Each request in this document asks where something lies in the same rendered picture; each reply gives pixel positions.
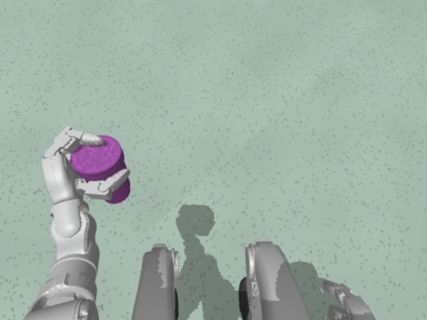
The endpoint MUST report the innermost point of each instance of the left robot hand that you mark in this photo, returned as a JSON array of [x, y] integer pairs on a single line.
[[62, 181]]

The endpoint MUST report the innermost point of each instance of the cup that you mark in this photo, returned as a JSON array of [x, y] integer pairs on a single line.
[[97, 163]]

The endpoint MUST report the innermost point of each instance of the left robot arm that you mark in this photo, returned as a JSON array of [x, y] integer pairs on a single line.
[[70, 292]]

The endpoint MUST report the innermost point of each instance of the right robot hand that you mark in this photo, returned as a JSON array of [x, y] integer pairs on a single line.
[[354, 307]]

